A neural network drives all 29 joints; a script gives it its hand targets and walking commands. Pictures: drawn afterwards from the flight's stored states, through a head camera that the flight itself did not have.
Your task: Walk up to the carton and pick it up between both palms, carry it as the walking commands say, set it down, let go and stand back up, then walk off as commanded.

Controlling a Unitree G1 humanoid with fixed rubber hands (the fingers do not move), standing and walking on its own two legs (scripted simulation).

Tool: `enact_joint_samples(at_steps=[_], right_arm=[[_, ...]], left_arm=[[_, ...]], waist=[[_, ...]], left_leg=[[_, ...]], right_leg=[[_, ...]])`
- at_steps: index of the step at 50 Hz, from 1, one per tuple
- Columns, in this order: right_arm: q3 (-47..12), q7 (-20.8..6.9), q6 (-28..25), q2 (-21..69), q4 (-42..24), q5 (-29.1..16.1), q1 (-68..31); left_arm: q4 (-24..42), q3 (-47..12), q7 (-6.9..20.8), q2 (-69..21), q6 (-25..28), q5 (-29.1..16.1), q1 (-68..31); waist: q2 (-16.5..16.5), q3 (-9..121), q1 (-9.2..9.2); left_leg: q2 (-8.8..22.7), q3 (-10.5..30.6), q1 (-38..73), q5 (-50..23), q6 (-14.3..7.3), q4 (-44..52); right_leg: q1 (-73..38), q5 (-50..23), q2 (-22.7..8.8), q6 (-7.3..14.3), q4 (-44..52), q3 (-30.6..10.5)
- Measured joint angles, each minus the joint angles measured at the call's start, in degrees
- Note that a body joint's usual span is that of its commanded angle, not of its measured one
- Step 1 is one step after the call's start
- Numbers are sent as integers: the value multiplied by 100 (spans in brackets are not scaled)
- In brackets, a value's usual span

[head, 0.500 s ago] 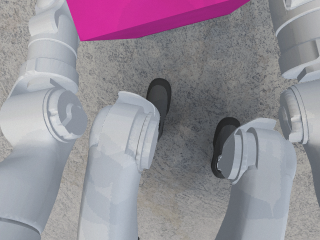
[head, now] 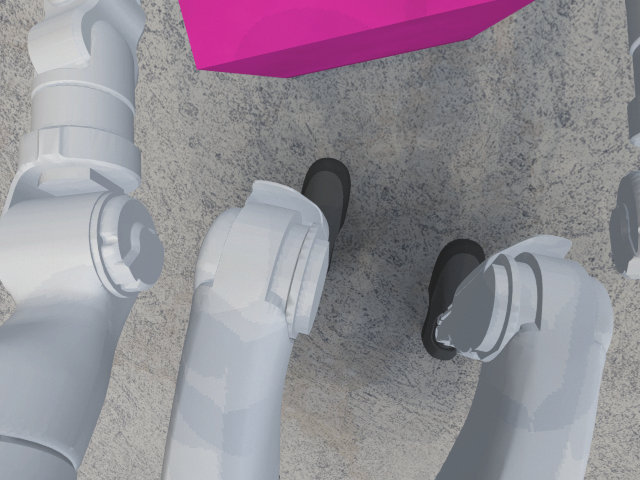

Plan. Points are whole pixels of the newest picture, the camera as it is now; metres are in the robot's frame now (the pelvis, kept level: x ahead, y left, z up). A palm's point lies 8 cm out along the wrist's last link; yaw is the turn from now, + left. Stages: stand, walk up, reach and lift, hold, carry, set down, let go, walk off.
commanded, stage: set down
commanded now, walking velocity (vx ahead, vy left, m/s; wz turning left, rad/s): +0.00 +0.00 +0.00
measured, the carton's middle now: out of the picture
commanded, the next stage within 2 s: let go in 1.14 s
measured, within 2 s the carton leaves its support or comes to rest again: neither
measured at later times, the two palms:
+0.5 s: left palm out of the picture +0.47 +0.35 -0.03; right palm out of the picture +0.61 -0.05 -0.03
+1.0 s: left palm out of the picture +0.47 +0.34 +0.11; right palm out of the picture +0.61 -0.06 +0.10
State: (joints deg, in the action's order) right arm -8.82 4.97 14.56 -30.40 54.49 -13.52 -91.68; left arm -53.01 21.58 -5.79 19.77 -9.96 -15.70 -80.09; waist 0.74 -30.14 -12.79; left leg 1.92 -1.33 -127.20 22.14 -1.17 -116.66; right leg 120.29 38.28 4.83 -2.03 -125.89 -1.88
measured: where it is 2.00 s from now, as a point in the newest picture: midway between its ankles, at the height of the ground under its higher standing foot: (380, 281)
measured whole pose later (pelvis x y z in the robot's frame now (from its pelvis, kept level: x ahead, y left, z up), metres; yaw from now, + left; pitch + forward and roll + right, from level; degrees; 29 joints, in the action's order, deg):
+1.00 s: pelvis +0.02 +0.00 +0.22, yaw +2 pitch +28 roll -3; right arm 2.7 1.5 28.2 -30.4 36.2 -10.9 -80.0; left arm -23.1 18.1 -6.8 21.0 -28.3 -14.0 -67.4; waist 0.5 -30.1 -11.6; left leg -2.7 5.2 -86.8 15.8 1.3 -74.4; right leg 79.5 28.7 4.3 -0.6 -79.8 -0.2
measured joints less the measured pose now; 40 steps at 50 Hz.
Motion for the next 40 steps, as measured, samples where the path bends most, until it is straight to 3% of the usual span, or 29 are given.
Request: enact_joint_samples(at_steps=[8,17,31,40], right_arm=[[220,149,514,160,-705,107,231],[637,191,932,161,-1132,280,554],[1048,-222,1376,-115,-1090,309,252],[1175,-403,1405,-127,-1329,326,570]], left_arm=[[932,28,-65,-49,-485,197,180],[1885,17,-52,90,-1054,191,802],[2121,-474,-127,248,-1706,-24,307],[2606,-481,-259,39,-1873,153,775]], waist=[[-199,-3,-10],[-76,2,-62],[-5,6,-21],[-54,4,76]], left_leg=[[-167,293,436,110,222,336],[-349,477,1154,100,281,949],[-455,600,2113,-224,210,2030],[-450,619,2985,-309,203,2912]], right_leg=[[-514,96,-78,210,434,269],[-1318,68,-97,206,1165,357],[-2292,-365,-71,77,2391,343],[-3117,-562,-35,77,3336,263]])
